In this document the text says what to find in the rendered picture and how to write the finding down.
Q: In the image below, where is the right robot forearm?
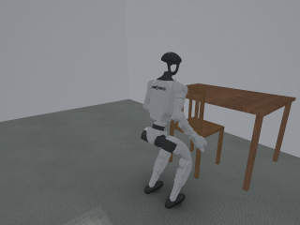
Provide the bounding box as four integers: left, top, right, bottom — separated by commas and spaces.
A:
178, 112, 200, 142

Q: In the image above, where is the chair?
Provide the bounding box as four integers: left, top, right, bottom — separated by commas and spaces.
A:
169, 85, 225, 179

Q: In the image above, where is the table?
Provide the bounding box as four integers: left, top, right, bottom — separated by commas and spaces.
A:
186, 83, 296, 191

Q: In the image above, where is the robot head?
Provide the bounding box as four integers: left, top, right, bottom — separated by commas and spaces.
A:
157, 52, 182, 82

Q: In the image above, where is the robot right upper arm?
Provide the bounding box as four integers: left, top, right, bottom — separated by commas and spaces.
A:
172, 82, 188, 122

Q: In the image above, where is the robot right hand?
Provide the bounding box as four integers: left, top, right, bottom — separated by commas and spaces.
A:
192, 135, 207, 154

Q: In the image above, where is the left robot thigh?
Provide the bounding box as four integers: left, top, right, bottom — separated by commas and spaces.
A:
141, 127, 172, 160

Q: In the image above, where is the robot left upper arm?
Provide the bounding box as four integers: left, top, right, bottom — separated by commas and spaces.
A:
142, 79, 155, 112

